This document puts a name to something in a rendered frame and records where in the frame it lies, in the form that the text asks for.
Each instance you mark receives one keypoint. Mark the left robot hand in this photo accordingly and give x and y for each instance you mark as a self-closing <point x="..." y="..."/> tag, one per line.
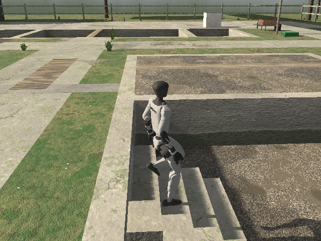
<point x="151" y="138"/>

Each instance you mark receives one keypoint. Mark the humanoid robot head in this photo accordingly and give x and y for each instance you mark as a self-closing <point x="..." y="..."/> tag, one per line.
<point x="160" y="88"/>

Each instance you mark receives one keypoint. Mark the robot right upper arm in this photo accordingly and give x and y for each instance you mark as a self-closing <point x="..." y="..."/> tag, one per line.
<point x="165" y="115"/>

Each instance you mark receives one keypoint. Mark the robot left thigh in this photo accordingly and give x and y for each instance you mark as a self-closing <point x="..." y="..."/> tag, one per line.
<point x="177" y="146"/>

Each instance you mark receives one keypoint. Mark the right robot forearm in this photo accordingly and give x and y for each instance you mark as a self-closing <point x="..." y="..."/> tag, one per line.
<point x="170" y="147"/>

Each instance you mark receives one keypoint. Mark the robot left upper arm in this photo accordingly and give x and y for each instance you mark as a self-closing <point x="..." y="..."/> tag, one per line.
<point x="147" y="111"/>

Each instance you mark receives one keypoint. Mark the right robot hand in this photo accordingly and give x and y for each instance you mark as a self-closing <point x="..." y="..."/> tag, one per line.
<point x="177" y="157"/>

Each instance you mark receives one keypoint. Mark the left robot forearm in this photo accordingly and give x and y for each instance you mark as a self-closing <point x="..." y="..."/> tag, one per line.
<point x="148" y="127"/>

